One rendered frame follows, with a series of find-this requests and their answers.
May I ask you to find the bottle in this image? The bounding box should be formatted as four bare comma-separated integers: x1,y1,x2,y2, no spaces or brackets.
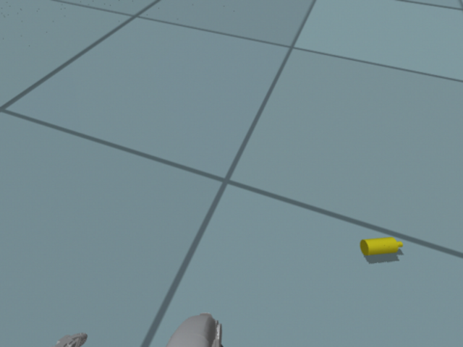
360,237,403,255

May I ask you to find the left robot hand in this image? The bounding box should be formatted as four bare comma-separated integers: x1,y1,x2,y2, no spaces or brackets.
51,333,88,347

